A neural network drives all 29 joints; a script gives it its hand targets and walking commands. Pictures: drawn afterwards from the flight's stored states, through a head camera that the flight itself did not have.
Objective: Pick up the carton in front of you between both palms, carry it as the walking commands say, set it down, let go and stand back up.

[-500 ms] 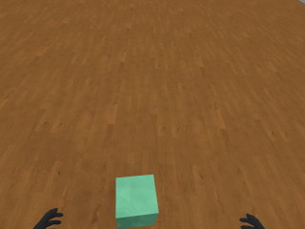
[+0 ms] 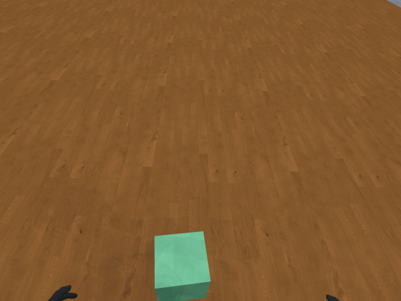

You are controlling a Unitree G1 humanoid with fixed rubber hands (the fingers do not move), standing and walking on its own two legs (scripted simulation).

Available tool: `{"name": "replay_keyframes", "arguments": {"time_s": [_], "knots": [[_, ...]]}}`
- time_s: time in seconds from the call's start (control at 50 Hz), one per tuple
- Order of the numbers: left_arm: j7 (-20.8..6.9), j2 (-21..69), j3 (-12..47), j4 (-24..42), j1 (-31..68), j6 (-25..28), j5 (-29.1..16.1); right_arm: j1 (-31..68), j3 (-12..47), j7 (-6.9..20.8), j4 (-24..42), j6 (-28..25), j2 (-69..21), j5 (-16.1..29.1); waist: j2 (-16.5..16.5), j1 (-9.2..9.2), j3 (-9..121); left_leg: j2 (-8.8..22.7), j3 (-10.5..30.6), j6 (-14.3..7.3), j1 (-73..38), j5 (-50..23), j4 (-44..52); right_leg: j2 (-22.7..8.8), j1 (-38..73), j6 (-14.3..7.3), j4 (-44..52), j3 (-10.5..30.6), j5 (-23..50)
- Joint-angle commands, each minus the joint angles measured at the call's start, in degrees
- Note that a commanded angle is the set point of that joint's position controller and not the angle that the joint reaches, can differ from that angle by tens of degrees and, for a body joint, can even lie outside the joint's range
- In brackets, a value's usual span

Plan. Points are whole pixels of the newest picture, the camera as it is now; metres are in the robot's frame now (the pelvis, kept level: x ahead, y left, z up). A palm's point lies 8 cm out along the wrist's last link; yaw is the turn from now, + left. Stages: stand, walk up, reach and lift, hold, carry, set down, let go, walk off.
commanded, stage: stand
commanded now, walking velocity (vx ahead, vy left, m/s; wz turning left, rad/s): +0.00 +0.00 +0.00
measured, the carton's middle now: (180, 267) +0.40 +0.05 -0.65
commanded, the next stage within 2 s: none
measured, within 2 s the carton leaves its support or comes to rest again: neither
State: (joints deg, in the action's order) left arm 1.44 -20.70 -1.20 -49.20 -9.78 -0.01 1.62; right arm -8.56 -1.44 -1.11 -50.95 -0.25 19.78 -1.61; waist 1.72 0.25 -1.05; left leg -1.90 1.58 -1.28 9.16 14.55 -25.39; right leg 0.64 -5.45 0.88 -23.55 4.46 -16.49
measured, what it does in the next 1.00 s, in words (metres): stands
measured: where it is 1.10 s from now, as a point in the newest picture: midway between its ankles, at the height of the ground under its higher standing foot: outside the picture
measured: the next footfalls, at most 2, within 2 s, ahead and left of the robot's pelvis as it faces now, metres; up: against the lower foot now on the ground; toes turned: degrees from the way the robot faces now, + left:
none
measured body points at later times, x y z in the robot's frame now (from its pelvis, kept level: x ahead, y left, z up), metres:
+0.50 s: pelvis -0.02 +0.00 +0.00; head -0.02 +0.01 +0.45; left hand +0.08 +0.30 -0.12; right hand +0.09 -0.32 -0.10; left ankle -0.01 +0.10 -0.74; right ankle -0.04 -0.13 -0.74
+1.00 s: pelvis -0.02 +0.00 +0.01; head -0.02 +0.01 +0.46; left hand +0.08 +0.31 -0.12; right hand +0.08 -0.32 -0.10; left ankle -0.01 +0.10 -0.74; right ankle -0.04 -0.13 -0.74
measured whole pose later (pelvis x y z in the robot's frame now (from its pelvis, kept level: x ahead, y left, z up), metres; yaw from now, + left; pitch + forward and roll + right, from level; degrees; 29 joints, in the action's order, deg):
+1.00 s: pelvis -0.02 +0.00 +0.01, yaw +0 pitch -3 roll +0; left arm 0.7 -22.4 -0.3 -58.2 -7.7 0.6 1.0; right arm -6.0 -0.3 -0.6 -59.7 -0.7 21.9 -0.7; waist 1.0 0.1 -2.2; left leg -1.5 1.9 -0.9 7.7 10.5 -20.7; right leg 0.8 -4.0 0.7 -18.9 4.2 -12.4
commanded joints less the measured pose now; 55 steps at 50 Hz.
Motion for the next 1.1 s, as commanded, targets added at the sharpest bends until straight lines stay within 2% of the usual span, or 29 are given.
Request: {"name": "replay_keyframes", "arguments": {"time_s": [0.0,0.36,1.08], "knots": [[0.14,-8.48,-1.78,2.16,1.63,0.75,-0.04,2.15,-1.93,-0.19,2.12,-0.70,9.61,0.06,-1.60,-0.05,1.90,6.85,5.91,-0.02,-2.28,-14.00,3.88,-5.24,-2.10,-1.30,3.31,3.55,13.22],[-0.21,-9.71,-1.31,-2.79,2.20,0.99,-0.29,3.29,-1.24,0.04,-2.71,-0.82,11.02,0.52,-1.67,-0.13,0.65,7.37,6.70,-0.09,-2.52,-10.28,6.31,-5.62,-2.12,-1.50,6.08,4.26,10.49],[-0.52,-11.12,-0.67,-7.06,3.66,1.22,-0.68,4.78,-0.60,0.34,-6.81,-0.99,12.43,0.98,-1.79,-0.05,0.95,7.98,6.79,-0.34,-3.32,-11.64,7.95,-6.27,-0.99,-1.76,7.58,4.12,11.27]]}}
